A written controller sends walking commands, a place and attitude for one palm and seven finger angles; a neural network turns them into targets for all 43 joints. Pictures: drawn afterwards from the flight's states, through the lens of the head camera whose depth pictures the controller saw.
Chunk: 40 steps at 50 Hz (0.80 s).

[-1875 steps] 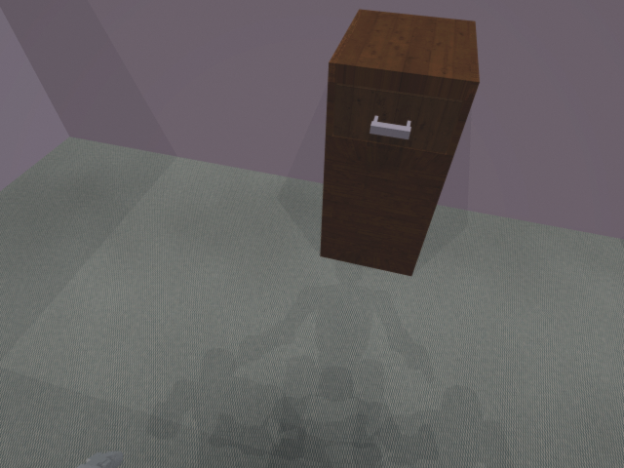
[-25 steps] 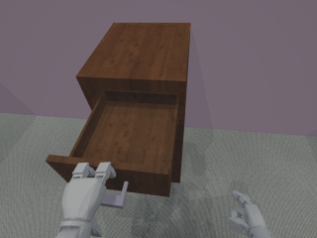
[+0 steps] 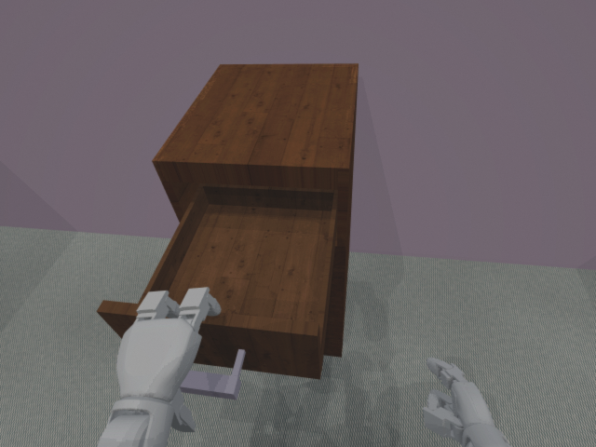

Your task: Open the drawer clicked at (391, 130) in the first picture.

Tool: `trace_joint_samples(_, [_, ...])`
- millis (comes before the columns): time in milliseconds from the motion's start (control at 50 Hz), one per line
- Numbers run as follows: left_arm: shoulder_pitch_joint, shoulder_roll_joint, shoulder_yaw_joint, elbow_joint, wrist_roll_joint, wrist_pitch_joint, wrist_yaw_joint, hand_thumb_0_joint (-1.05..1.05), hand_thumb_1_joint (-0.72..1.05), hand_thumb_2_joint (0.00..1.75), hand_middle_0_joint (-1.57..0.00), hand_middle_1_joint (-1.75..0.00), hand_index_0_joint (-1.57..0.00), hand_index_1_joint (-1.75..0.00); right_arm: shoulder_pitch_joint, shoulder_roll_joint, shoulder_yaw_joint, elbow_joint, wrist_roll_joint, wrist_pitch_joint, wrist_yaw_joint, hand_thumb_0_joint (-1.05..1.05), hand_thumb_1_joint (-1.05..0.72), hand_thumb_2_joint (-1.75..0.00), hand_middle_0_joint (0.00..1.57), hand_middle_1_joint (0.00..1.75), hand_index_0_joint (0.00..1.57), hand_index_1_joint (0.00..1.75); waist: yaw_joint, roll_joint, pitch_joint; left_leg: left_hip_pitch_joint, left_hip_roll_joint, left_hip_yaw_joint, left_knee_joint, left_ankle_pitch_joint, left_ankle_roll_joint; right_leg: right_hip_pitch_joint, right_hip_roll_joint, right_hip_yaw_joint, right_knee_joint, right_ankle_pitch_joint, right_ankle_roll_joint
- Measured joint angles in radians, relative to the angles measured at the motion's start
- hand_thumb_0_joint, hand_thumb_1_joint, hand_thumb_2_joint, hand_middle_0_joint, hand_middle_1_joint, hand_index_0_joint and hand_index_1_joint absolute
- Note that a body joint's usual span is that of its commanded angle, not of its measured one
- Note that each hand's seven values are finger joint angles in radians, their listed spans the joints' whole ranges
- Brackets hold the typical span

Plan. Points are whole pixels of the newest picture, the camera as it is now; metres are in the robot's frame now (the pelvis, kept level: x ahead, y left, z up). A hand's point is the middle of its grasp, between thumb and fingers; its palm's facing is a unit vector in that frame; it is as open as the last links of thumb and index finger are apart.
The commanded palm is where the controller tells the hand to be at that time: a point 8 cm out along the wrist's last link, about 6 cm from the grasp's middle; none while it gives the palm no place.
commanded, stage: lift the hand off the handle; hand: left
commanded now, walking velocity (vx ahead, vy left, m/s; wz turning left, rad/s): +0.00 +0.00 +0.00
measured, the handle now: (207, 368) +0.24 +0.19 -0.07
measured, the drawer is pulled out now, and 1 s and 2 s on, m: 0.30 0.30 0.30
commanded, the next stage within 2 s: draw the hand back to the body in 0.66 s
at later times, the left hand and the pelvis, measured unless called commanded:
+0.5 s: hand (174, 349) +0.20 +0.18 +0.08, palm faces +0.13 -0.14 -0.98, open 13.8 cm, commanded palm +0.16 +0.18 +0.13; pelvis +0.00 +0.00 +0.01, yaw +0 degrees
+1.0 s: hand (148, 346) +0.20 +0.20 +0.10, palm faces +0.14 -0.12 -0.98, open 13.8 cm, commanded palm +0.16 +0.20 +0.15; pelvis +0.00 +0.00 +0.02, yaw +0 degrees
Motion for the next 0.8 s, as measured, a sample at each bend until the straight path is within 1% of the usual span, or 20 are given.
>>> trace_joint_samples(120, [0.027, 0.02, 0.02, -0.044, -0.02, -0.007, -0.039, 0.0, -0.49, 0.31, -0.32, -1.2, -0.32, -1.2, -0.001, -0.009, 0.0, -0.005, -0.001, -0.001, 0.001, 0.01, -0.9, -0.89, 0.2, 0.3, 0.2, 0.29, 0.004, 0.004, 0.012, 0.033, 0.002, -0.003, -0.034, 0.016, -0.001, 0.035, 0.001, -0.003, -0.035, 0.014, -0.001])
trace_joint_samples(200, [0.036, 0.023, 0.017, -0.074, -0.019, -0.022, -0.053, 0.0, -0.49, 0.31, -0.32, -1.2, -0.32, -1.2, 0.001, -0.017, -0.008, -0.006, -0.005, -0.002, 0.005, 0.01, -0.9, -0.89, 0.2, 0.3, 0.2, 0.29, 0.011, 0.007, 0.016, 0.04, 0.002, -0.006, -0.044, 0.021, 0.0, 0.045, 0.0, -0.006, -0.048, 0.02, -0.001])
trace_joint_samples(300, [0.053, 0.019, 0.006, -0.112, -0.013, -0.035, -0.054, 0.0, -0.49, 0.31, -0.32, -1.2, -0.32, -1.2, 0.004, -0.019, -0.011, -0.007, -0.005, -0.002, 0.015, 0.01, -0.9, -0.89, 0.2, 0.3, 0.2, 0.29, 0.017, 0.009, 0.014, 0.049, 0.002, -0.004, -0.051, 0.023, 0.0, 0.053, 0.0, -0.003, -0.055, 0.023, 0.0])
trace_joint_samples(400, [0.041, 0.023, -0.003, -0.126, -0.007, -0.017, -0.058, 0.0, -0.49, 0.31, -0.32, -1.2, -0.32, -1.2, 0.002, -0.013, -0.007, -0.002, -0.002, 0.003, 0.02, 0.01, -0.9, -0.89, 0.2, 0.3, 0.2, 0.29, 0.02, 0.015, 0.016, 0.066, 0.003, -0.002, -0.062, 0.027, 0.001, 0.069, 0.001, -0.001, -0.065, 0.027, 0.001])
trace_joint_samples(580, [0.013, 0.037, 0.01, -0.153, -0.041, 0.025, -0.114, 0.0, -0.49, 0.31, -0.32, -1.2, -0.32, -1.2, -0.005, -0.008, 0.013, 0.002, 0.011, 0.015, 0.019, 0.01, -0.9, -0.89, 0.2, 0.3, 0.2, 0.29, 0.017, 0.025, 0.027, 0.119, 0.003, -0.001, -0.111, 0.05, 0.002, 0.121, 0.001, 0.001, -0.111, 0.047, 0.002])
trace_joint_samples(680, [0.022, 0.036, 0.008, -0.173, -0.049, 0.025, -0.14, 0.0, -0.49, 0.31, -0.32, -1.2, -0.32, -1.2, -0.007, -0.016, 0.017, -0.007, 0.013, 0.018, 0.025, 0.01, -0.9, -0.89, 0.2, 0.3, 0.2, 0.29, 0.019, 0.028, 0.033, 0.132, 0.004, -0.002, -0.129, 0.06, 0.002, 0.137, 0.002, 0.0, -0.132, 0.059, 0.003])
trace_joint_samples(800, [0.028, 0.037, -0.003, -0.163, -0.033, -0.003, -0.137, 0.0, -0.49, 0.31, -0.32, -1.2, -0.32, -1.2, -0.007, -0.021, 0.012, -0.01, 0.008, 0.017, 0.025, 0.01, -0.9, -0.89, 0.2, 0.3, 0.2, 0.29, 0.026, 0.021, 0.038, 0.128, 0.005, -0.002, -0.128, 0.062, 0.002, 0.135, 0.003, 0.0, -0.137, 0.064, 0.003])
